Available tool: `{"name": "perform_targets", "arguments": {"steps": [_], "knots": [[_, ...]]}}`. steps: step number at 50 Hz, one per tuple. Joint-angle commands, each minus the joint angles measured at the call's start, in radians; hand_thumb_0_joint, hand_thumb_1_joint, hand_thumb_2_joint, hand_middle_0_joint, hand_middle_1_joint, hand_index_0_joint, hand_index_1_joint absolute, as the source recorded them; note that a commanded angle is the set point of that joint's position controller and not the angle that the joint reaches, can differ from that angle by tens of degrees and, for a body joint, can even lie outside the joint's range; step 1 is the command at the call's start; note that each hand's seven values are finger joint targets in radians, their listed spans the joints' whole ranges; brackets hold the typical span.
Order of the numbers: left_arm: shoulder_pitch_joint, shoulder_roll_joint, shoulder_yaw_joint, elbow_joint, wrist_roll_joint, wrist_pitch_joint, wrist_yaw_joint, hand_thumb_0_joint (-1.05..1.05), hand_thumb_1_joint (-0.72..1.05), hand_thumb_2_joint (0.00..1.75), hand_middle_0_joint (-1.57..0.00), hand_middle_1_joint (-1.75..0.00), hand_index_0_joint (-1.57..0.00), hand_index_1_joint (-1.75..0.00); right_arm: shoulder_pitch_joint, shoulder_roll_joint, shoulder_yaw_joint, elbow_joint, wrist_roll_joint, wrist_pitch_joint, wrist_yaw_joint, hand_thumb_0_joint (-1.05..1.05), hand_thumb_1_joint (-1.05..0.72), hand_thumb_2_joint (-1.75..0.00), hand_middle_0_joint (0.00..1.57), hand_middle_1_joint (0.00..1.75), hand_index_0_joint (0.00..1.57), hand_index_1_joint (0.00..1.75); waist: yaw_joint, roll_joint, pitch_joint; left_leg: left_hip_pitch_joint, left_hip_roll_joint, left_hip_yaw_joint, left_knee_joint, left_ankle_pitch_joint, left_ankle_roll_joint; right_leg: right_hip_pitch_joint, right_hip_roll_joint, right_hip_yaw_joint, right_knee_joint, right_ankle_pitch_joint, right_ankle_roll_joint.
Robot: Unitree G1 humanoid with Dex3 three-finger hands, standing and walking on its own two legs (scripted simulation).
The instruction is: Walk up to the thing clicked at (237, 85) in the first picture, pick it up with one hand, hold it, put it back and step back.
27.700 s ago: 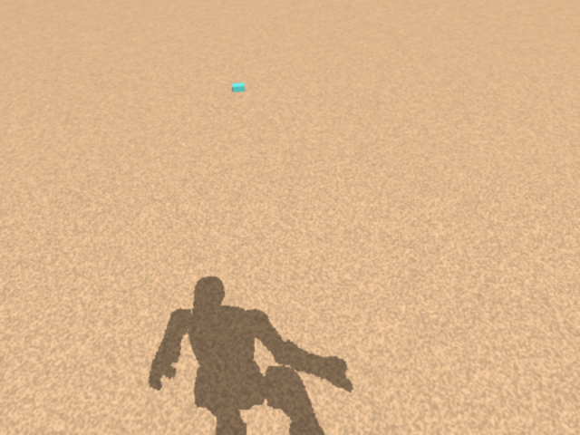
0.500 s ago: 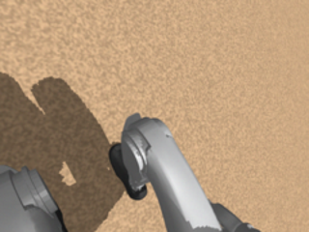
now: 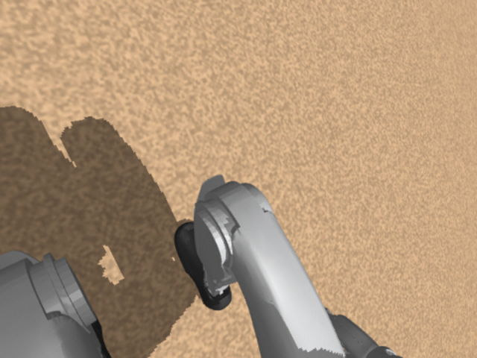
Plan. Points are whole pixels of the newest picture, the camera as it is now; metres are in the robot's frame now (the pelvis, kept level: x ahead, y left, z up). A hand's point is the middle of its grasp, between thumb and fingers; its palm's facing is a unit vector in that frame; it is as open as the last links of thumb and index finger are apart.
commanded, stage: settle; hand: left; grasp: from above
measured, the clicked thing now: out of the picture +0.48 +0.31 -0.30
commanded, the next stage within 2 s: lift in 0.64 s
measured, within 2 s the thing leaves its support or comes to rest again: leaves its support in 0.06 s
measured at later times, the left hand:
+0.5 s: hand out of the picture +0.47 +0.32 -0.17, palm faces -0.44 -0.10 -0.89, open 7.3 cm
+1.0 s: hand out of the picture +0.45 +0.33 -0.11, palm faces -0.46 -0.13 -0.88, open 7.3 cm
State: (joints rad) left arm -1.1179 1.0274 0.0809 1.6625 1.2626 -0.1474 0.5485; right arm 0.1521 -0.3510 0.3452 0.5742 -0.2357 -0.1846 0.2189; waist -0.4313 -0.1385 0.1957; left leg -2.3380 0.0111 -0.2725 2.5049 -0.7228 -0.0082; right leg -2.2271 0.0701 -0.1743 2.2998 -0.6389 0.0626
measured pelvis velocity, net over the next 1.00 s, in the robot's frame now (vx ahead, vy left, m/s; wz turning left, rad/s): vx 0.00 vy -0.01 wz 0.13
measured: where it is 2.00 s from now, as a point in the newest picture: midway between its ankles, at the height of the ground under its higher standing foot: (156, 317)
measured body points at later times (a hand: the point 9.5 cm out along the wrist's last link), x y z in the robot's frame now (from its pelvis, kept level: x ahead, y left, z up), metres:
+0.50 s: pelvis +0.00 -0.01 +0.01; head +0.25 +0.11 +0.37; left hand +0.48 +0.33 -0.12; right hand +0.08 -0.27 -0.07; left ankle +0.06 +0.13 -0.29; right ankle +0.12 -0.12 -0.29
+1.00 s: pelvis +0.00 -0.01 +0.03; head +0.23 +0.09 +0.41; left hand +0.47 +0.33 -0.06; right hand +0.07 -0.28 -0.06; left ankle +0.06 +0.13 -0.29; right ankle +0.12 -0.12 -0.29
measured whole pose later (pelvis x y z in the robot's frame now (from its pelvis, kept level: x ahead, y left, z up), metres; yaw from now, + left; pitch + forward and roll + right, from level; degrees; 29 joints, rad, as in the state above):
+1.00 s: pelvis +0.00 -0.01 +0.03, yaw +7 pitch +36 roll -9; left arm -0.98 0.72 0.01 1.24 1.16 -0.08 0.16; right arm 0.22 -0.31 0.10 0.64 -0.10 0.04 0.12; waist -0.26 0.03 -0.06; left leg -2.30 -0.01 -0.15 2.33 -0.66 -0.01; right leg -2.22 0.02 -0.08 2.23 -0.64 0.04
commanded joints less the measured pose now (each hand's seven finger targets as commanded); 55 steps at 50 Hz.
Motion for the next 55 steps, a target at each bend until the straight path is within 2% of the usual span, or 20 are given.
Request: {"name": "perform_targets", "arguments": {"steps": [1, 3, 6, 8, 9, 10, 11, 12, 14, 16, 18, 20, 25, 28, 33, 36, 39, 42, 46, 55], "knots": [[-0.241, 0.218, 0.039, -0.208, -0.019, 0.010, 0.025, 0.00, 0.96, 0.21, -1.30, -0.17, -1.32, -0.16, 0.218, -0.345, -0.145, 0.032, 0.012, 0.014, -0.011, 0.00, -0.91, -0.90, 0.20, 0.30, 0.20, 0.30, -0.020, 0.631, -0.736, 0.548, 0.032, 0.117, -0.254, 0.309, -0.004, 0.406, 0.025, -0.100, -0.173, 0.294, -0.101], [-0.233, 0.206, 0.052, -0.252, -0.023, 0.013, 0.007, 0.00, 0.99, 0.23, -1.32, -0.18, -1.34, -0.17, 0.222, -0.341, -0.166, 0.036, 0.017, 0.015, -0.010, 0.00, -0.91, -0.90, 0.20, 0.30, 0.20, 0.30, -0.001, 0.658, -0.753, 0.564, 0.029, 0.125, -0.255, 0.318, -0.007, 0.382, 0.020, -0.094, -0.175, 0.289, -0.109], [-0.256, 0.149, 0.031, -0.384, -0.035, 0.014, -0.018, 0.00, 1.04, 0.22, -1.35, -0.17, -1.37, -0.16, 0.232, -0.329, -0.201, 0.047, 0.031, 0.025, -0.007, 0.00, -0.91, -0.90, 0.20, 0.30, 0.20, 0.30, 0.019, 0.701, -0.850, 0.613, 0.027, 0.129, -0.267, 0.347, -0.010, 0.378, 0.017, -0.088, -0.172, 0.311, -0.109], [-0.202, 0.100, 0.017, -0.366, -0.048, 0.030, -0.040, 0.00, 1.05, 0.19, -1.35, -0.17, -1.37, -0.14, 0.249, -0.313, -0.219, 0.069, 0.042, 0.035, 0.000, 0.00, -0.90, -0.90, 0.20, 0.30, 0.20, 0.30, 0.030, 0.689, -0.863, 0.608, 0.025, 0.137, -0.274, 0.357, -0.004, 0.375, 0.017, -0.080, -0.173, 0.322, -0.105], [-0.230, 0.049, -0.016, -0.404, -0.055, 0.031, -0.056, 0.00, 1.05, 0.18, -1.35, -0.16, -1.38, -0.13, 0.236, -0.309, -0.227, 0.062, 0.050, 0.039, 0.004, 0.00, -0.90, -0.90, 0.20, 0.30, 0.20, 0.30, 0.035, 0.691, -0.863, 0.600, 0.020, 0.137, -0.281, 0.357, -0.007, 0.341, 0.012, -0.081, -0.168, 0.314, -0.110], [-0.183, 0.099, 0.022, -0.333, -0.046, 0.044, -0.064, 0.00, 1.05, 0.20, -1.35, -0.17, -1.37, -0.15, 0.263, -0.312, -0.235, 0.092, 0.054, 0.047, 0.003, 0.00, -0.90, -0.90, 0.20, 0.30, 0.20, 0.30, 0.035, 0.659, -0.813, 0.561, 0.020, 0.142, -0.281, 0.338, 0.000, 0.336, 0.016, -0.075, -0.172, 0.304, -0.109], [-0.201, 0.033, -0.007, -0.365, -0.051, 0.048, -0.087, 0.00, 1.05, 0.18, -1.35, -0.16, -1.38, -0.13, 0.257, -0.313, -0.246, 0.073, 0.058, 0.049, 0.005, 0.00, -0.90, -0.90, 0.20, 0.30, 0.20, 0.30, 0.028, 0.623, -0.790, 0.537, 0.014, 0.143, -0.273, 0.329, 0.001, 0.301, 0.010, -0.073, -0.174, 0.291, -0.111], [-0.176, 0.040, 0.001, -0.360, -0.046, 0.055, -0.098, 0.00, 1.03, 0.20, -1.34, -0.15, -1.36, -0.13, 0.273, -0.305, -0.254, 0.094, 0.061, 0.057, 0.004, 0.00, -0.90, -0.90, 0.20, 0.30, 0.20, 0.30, 0.041, 0.622, -0.809, 0.548, 0.015, 0.150, -0.280, 0.326, 0.003, 0.320, 0.012, -0.066, -0.180, 0.292, -0.109], [-0.236, -0.037, -0.052, -0.405, -0.061, 0.054, -0.127, 0.00, 1.05, 0.22, -1.37, -0.15, -1.39, -0.13, 0.251, -0.288, -0.257, 0.077, 0.071, 0.067, 0.005, 0.00, -0.90, -0.90, 0.20, 0.30, 0.20, 0.30, 0.041, 0.596, -0.825, 0.527, 0.009, 0.155, -0.289, 0.283, 0.010, 0.313, 0.009, -0.057, -0.192, 0.263, -0.110], [-0.250, -0.056, -0.070, -0.435, -0.074, 0.055, -0.147, 0.00, 1.03, 0.21, -1.35, -0.16, -1.37, -0.15, 0.240, -0.278, -0.261, 0.063, 0.082, 0.072, 0.004, 0.00, -0.91, -0.90, 0.20, 0.30, 0.20, 0.30, 0.057, 0.572, -0.824, 0.501, 0.002, 0.161, -0.313, 0.245, 0.014, 0.316, 0.006, -0.050, -0.201, 0.235, -0.108], [-0.221, 0.000, -0.037, -0.410, -0.065, 0.057, -0.163, 0.00, 1.02, 0.20, -1.34, -0.16, -1.36, -0.14, 0.246, -0.287, -0.274, 0.067, 0.090, 0.084, -0.006, 0.00, -0.91, -0.90, 0.20, 0.30, 0.20, 0.30, 0.083, 0.538, -0.835, 0.483, -0.005, 0.164, -0.315, 0.234, 0.015, 0.310, 0.001, -0.045, -0.197, 0.217, -0.110], [-0.263, -0.036, -0.057, -0.439, -0.058, 0.056, -0.181, 0.00, 1.00, 0.21, -1.34, -0.16, -1.35, -0.14, 0.241, -0.272, -0.277, 0.061, 0.093, 0.096, -0.009, 0.00, -0.90, -0.90, 0.20, 0.30, 0.20, 0.30, 0.079, 0.560, -0.854, 0.517, -0.005, 0.166, -0.328, 0.242, 0.010, 0.304, -0.001, -0.038, -0.195, 0.221, -0.112], [-0.255, -0.045, -0.053, -0.378, -0.053, 0.063, -0.203, 0.00, 0.93, 0.19, -1.29, -0.14, -1.30, -0.13, 0.237, -0.251, -0.281, 0.051, 0.100, 0.125, -0.030, 0.00, -0.91, -0.90, 0.20, 0.30, 0.20, 0.30, 0.078, 0.476, -0.858, 0.478, -0.016, 0.187, -0.331, 0.233, 0.022, 0.336, -0.003, -0.022, -0.216, 0.211, -0.108], [-0.288, -0.032, -0.041, -0.413, -0.055, 0.055, -0.213, 0.00, 0.92, 0.18, -1.28, -0.12, -1.29, -0.11, 0.236, -0.247, -0.283, 0.049, 0.102, 0.137, -0.048, 0.00, -0.90, -0.90, 0.20, 0.30, 0.20, 0.30, 0.096, 0.497, -0.882, 0.476, -0.025, 0.199, -0.341, 0.230, 0.021, 0.336, -0.011, -0.013, -0.226, 0.196, -0.112], [-0.318, -0.041, -0.052, -0.430, -0.065, 0.043, -0.243, 0.00, 0.89, 0.21, -1.24, -0.16, -1.26, -0.15, 0.241, -0.223, -0.287, 0.050, 0.101, 0.154, -0.070, 0.00, -0.90, -0.90, 0.20, 0.30, 0.20, 0.30, 0.083, 0.460, -0.891, 0.465, -0.022, 0.211, -0.339, 0.206, 0.027, 0.374, -0.007, 0.008, -0.249, 0.168, -0.107], [-0.328, -0.013, -0.039, -0.467, -0.064, 0.037, -0.256, 0.00, 0.93, 0.18, -1.28, -0.22, -1.31, -0.18, 0.245, -0.224, -0.290, 0.046, 0.102, 0.163, -0.086, 0.00, -0.92, -0.91, 0.20, 0.30, 0.20, 0.30, 0.100, 0.476, -0.925, 0.476, -0.023, 0.217, -0.342, 0.216, 0.026, 0.380, -0.012, 0.013, -0.257, 0.168, -0.110], [-0.304, -0.023, -0.036, -0.499, -0.072, 0.035, -0.275, 0.00, 0.85, 0.19, -1.18, -0.14, -1.20, -0.10, 0.256, -0.229, -0.303, 0.043, 0.111, 0.173, -0.099, 0.00, -0.88, -0.89, 0.20, 0.30, 0.20, 0.30, 0.118, 0.475, -0.939, 0.496, -0.029, 0.218, -0.361, 0.229, 0.023, 0.372, -0.017, 0.007, -0.266, 0.174, -0.116], [-0.283, 0.003, -0.018, -0.566, -0.079, 0.042, -0.297, 0.00, 0.91, 0.17, -1.20, -0.26, -1.25, -0.21, 0.260, -0.222, -0.318, 0.034, 0.121, 0.189, -0.107, 0.00, -0.91, -0.90, 0.20, 0.30, 0.20, 0.30, 0.152, 0.495, -1.039, 0.559, -0.026, 0.224, -0.382, 0.266, 0.024, 0.422, -0.018, 0.016, -0.273, 0.211, -0.112], [-0.242, -0.027, -0.022, -0.589, -0.114, 0.066, -0.334, 0.00, 0.90, 0.19, -1.18, -0.29, -1.23, -0.23, 0.276, -0.215, -0.337, 0.042, 0.135, 0.214, -0.113, 0.00, -0.91, -0.90, 0.20, 0.30, 0.20, 0.30, 0.159, 0.478, -1.024, 0.552, -0.031, 0.233, -0.409, 0.270, 0.029, 0.439, -0.023, 0.027, -0.303, 0.218, -0.112], [-0.110, -0.082, -0.024, -0.770, -0.154, 0.067, -0.412, 0.00, 0.83, 0.17, -1.12, -0.26, -1.17, -0.20, 0.254, -0.193, -0.393, 0.031, 0.178, 0.249, -0.139, 0.00, -0.91, -0.90, 0.20, 0.30, 0.20, 0.30, 0.228, 0.480, -1.034, 0.703, -0.035, 0.222, -0.537, 0.251, 0.023, 0.408, -0.040, 0.049, -0.369, 0.176, -0.123]]}}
